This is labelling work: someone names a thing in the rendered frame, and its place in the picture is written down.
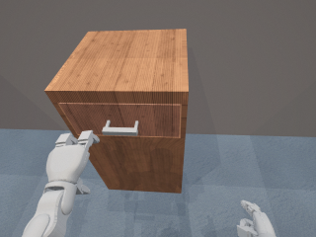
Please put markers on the left robot forearm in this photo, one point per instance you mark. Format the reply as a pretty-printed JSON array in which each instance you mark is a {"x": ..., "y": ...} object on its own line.
[{"x": 53, "y": 210}]

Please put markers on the cabinet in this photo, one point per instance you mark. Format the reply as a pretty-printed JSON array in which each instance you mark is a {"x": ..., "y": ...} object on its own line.
[{"x": 130, "y": 67}]

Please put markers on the drawer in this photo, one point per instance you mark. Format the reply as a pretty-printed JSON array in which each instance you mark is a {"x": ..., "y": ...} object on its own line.
[{"x": 161, "y": 120}]

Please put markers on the left robot hand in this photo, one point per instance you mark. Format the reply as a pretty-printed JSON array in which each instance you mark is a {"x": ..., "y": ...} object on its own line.
[{"x": 67, "y": 161}]

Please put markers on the handle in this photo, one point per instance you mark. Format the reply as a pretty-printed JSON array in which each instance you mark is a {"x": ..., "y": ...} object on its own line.
[{"x": 120, "y": 131}]

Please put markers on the right robot hand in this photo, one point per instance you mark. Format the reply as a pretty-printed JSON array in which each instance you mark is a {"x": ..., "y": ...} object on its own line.
[{"x": 260, "y": 224}]

